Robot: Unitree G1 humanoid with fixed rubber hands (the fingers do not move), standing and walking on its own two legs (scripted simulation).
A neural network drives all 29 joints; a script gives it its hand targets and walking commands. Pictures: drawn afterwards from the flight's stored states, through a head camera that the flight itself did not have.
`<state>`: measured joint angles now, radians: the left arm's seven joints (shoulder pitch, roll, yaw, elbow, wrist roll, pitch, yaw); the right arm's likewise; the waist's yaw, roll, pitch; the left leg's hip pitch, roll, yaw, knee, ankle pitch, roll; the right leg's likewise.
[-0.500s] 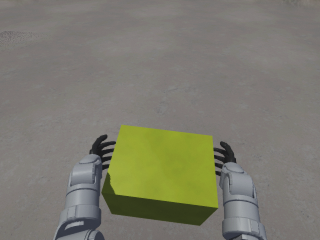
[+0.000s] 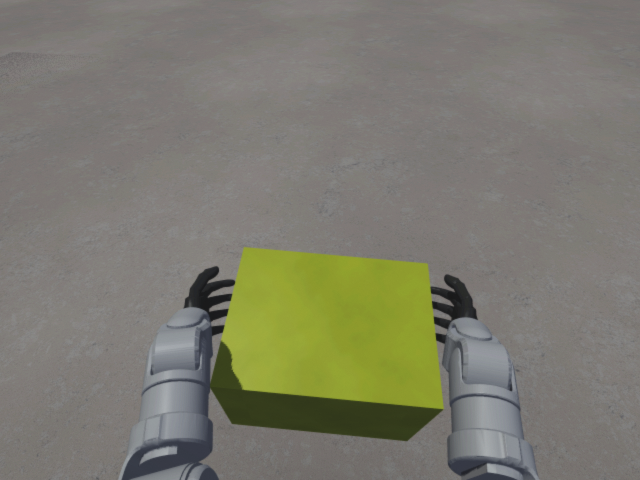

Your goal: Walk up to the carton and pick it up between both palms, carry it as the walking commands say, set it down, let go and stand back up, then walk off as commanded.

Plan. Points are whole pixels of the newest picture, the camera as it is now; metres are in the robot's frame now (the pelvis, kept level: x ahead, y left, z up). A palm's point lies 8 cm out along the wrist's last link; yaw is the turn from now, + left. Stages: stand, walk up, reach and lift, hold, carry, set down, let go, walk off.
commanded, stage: reach and lift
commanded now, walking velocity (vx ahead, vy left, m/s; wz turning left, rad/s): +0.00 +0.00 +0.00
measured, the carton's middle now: (327, 346) +0.32 +0.00 -0.03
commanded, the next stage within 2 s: hold in 0.46 s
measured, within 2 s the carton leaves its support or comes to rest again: neither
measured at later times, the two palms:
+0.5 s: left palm (190, 339) +0.28 +0.18 +0.05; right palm (460, 332) +0.29 -0.17 +0.05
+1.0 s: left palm (192, 336) +0.29 +0.18 +0.04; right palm (458, 331) +0.29 -0.17 +0.05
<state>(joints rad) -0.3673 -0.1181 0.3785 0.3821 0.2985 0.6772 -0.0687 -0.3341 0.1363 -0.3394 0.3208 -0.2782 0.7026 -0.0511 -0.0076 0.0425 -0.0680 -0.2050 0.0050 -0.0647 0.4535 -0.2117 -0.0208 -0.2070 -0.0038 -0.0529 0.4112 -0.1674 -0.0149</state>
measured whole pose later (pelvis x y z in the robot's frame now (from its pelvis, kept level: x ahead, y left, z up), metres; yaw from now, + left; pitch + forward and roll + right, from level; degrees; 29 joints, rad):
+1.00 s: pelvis +0.00 +0.00 +0.00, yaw +0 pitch -2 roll -1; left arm -0.25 -0.14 0.36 0.25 0.29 0.70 -0.07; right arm -0.29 0.16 -0.31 0.27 -0.28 0.70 -0.05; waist -0.01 0.02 -0.08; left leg -0.19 0.01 -0.07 0.43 -0.20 -0.02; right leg -0.20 0.00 -0.05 0.39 -0.16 -0.01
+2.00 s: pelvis -0.07 -0.03 -0.03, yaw -1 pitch -5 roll +2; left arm -0.23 -0.14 0.23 -0.25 0.13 1.29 0.16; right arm -0.25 0.15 -0.18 -0.24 -0.24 1.28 -0.11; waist -0.01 0.00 -0.11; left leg -0.40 0.00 -0.04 0.86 -0.36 -0.03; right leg -0.40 -0.02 -0.05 0.69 -0.20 -0.04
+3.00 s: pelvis -0.18 +0.00 -0.02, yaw -20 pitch +2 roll +0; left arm -0.14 -0.13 0.18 -0.46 0.08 1.25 0.16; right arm -0.17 0.14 -0.12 -0.40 -0.18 1.23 -0.13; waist 0.00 -0.05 -0.10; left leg -0.34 0.12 0.16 0.68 -0.37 -0.02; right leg -0.56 0.01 -0.04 0.97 -0.46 -0.05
